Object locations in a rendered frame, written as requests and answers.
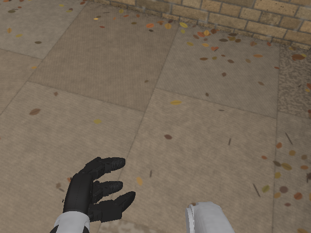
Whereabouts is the right robot thigh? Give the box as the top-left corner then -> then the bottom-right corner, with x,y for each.
185,201 -> 235,233

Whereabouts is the robot left forearm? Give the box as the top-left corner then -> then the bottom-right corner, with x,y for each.
50,211 -> 90,233

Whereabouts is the robot left hand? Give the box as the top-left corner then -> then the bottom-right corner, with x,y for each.
62,156 -> 136,223

